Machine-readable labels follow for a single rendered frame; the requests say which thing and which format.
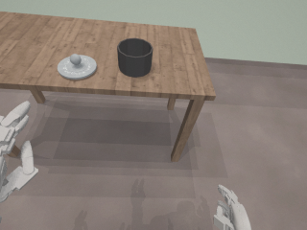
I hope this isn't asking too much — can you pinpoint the table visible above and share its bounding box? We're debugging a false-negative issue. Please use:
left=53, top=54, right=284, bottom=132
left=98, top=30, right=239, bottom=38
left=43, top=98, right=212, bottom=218
left=0, top=11, right=216, bottom=162

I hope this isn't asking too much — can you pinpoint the pot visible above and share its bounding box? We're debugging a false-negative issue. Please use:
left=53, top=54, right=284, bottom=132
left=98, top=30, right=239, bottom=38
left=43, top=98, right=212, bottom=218
left=117, top=37, right=154, bottom=78

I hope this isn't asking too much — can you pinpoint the robot right hand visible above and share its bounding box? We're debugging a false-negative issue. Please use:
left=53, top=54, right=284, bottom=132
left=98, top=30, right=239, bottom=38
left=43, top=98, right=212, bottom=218
left=214, top=185, right=251, bottom=230

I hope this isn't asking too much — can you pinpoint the robot left hand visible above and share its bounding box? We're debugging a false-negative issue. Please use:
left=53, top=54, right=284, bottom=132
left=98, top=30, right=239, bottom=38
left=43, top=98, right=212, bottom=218
left=0, top=101, right=38, bottom=203

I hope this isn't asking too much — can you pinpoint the lid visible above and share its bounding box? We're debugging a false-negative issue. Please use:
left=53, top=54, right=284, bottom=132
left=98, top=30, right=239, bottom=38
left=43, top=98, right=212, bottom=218
left=58, top=55, right=97, bottom=80

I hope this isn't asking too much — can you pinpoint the knob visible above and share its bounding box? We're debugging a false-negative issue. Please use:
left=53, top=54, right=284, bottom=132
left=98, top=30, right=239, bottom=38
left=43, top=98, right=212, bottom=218
left=69, top=54, right=82, bottom=65

